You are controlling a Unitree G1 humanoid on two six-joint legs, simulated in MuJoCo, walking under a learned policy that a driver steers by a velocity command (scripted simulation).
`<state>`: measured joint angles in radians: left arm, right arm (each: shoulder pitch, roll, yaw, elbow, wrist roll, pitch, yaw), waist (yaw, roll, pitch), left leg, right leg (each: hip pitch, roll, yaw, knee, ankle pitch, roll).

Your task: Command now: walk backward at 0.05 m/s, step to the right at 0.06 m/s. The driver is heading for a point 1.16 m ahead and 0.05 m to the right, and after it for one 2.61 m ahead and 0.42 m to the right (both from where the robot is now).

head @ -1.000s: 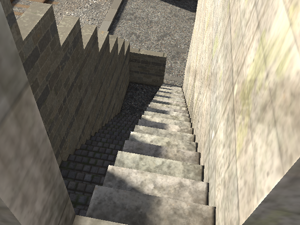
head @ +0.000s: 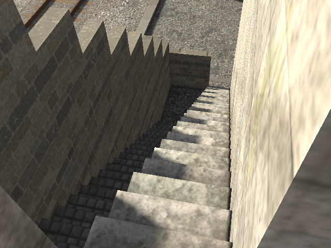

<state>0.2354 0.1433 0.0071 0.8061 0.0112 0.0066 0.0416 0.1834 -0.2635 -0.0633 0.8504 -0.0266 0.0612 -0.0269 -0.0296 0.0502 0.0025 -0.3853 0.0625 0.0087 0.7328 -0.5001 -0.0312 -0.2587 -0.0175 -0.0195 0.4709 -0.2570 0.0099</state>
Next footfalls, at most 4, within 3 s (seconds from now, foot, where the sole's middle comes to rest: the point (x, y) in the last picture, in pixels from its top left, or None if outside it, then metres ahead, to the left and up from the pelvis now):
0.20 left None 0.03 0.11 -0.78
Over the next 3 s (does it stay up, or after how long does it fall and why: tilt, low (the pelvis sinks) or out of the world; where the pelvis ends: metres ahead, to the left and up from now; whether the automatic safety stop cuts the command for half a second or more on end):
stays up -0.03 -0.03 0.00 its command is cut before an obstacle from the start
